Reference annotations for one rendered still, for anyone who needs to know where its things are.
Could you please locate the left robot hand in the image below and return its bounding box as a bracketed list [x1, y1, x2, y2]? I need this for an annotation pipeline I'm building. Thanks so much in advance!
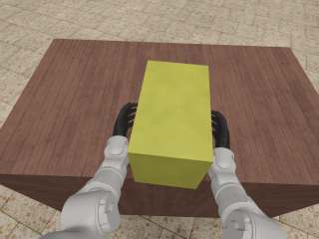
[113, 103, 138, 137]

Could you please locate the pedestal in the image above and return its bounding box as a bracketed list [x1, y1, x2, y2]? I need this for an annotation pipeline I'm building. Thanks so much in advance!
[0, 38, 319, 218]

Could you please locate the left robot forearm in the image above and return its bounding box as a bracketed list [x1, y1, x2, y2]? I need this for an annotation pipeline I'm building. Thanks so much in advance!
[61, 135, 130, 231]

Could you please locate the robot right upper arm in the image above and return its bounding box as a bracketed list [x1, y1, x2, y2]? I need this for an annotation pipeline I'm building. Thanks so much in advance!
[221, 208, 287, 239]

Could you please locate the carton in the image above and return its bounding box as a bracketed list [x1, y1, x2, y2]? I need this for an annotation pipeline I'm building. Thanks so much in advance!
[127, 60, 214, 189]

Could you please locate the robot left upper arm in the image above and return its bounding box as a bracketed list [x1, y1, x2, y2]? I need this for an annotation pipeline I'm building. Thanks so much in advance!
[38, 189, 121, 239]

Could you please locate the right robot hand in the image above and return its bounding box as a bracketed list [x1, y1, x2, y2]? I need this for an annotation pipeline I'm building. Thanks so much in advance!
[210, 110, 230, 149]

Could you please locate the right robot forearm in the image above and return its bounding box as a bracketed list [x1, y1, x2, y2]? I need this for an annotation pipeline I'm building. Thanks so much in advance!
[207, 147, 271, 226]

